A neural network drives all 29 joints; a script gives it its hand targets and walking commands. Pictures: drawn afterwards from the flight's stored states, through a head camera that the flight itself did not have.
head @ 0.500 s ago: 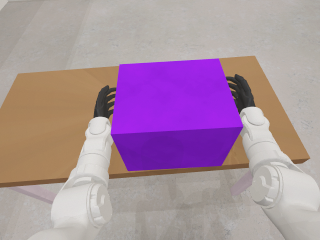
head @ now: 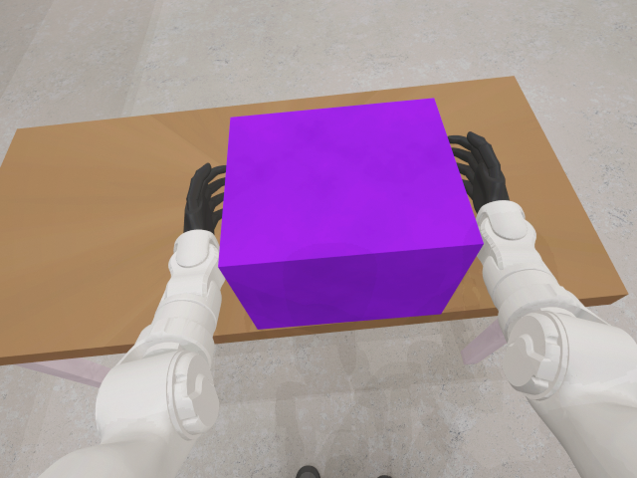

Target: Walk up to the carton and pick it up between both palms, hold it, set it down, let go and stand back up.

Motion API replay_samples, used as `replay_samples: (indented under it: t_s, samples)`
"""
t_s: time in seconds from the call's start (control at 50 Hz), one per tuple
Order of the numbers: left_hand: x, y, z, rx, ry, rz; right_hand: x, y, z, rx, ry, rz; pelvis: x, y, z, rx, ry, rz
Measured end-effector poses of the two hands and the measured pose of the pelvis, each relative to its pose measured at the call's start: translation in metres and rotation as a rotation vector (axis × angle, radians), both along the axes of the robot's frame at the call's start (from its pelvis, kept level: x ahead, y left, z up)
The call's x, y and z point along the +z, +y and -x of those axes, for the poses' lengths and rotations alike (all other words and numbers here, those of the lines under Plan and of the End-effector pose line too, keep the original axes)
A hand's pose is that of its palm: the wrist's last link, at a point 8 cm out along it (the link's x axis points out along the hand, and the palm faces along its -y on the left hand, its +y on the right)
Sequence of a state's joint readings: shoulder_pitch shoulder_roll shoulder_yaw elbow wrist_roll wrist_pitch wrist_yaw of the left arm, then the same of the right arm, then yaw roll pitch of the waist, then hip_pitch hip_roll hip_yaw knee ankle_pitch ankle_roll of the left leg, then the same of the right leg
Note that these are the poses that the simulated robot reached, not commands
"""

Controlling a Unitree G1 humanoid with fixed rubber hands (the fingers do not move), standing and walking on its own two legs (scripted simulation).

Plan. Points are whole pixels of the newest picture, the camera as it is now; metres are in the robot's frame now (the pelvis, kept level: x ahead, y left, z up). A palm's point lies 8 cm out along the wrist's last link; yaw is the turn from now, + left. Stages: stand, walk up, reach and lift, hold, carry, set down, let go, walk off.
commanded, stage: set down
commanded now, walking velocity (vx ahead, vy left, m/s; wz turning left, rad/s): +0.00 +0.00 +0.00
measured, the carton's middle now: (340, 220) +0.45 +0.03 -0.02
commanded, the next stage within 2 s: none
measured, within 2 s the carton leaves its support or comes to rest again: neither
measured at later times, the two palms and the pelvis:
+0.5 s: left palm (200, 226) +0.41 +0.22 +0.03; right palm (486, 198) +0.46 -0.15 +0.04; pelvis -0.01 +0.01 +0.00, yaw -1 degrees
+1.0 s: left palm (200, 229) +0.41 +0.22 +0.03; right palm (486, 202) +0.45 -0.15 +0.04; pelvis -0.01 +0.01 +0.00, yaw +0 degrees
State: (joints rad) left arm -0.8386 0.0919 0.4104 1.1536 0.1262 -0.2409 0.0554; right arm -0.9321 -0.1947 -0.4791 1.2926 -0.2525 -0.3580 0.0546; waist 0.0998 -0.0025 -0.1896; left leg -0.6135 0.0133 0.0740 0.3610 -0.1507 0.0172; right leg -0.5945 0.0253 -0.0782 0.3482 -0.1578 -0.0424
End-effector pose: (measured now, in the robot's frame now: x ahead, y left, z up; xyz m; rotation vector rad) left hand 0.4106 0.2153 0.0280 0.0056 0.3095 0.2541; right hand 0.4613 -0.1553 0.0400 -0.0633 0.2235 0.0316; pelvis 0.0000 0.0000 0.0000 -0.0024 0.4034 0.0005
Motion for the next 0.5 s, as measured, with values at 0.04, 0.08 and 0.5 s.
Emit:
replay_samples:
  t_s: [0.04, 0.08, 0.5]
  samples:
    - [-0.0002, 0.0007, 0.0008, -0.004, -0.002, -0.001, -0.0004, 0.0005, 0.0021, -0.004, -0.001, -0.003, -0.0003, 0.0012, 0.0027, -0.003, 0.001, 0.001]
    - [-0.0003, 0.0014, 0.0015, -0.007, -0.002, -0.001, -0.0008, 0.0010, 0.0041, -0.008, -0.001, -0.006, -0.0006, 0.0027, 0.0052, -0.004, 0.002, 0.002]
    - [0.0006, 0.0021, 0.0010, -0.011, 0.004, -0.016, -0.0008, 0.0015, 0.0054, -0.004, 0.010, -0.011, -0.0005, 0.0087, 0.0068, -0.009, -0.006, 0.007]
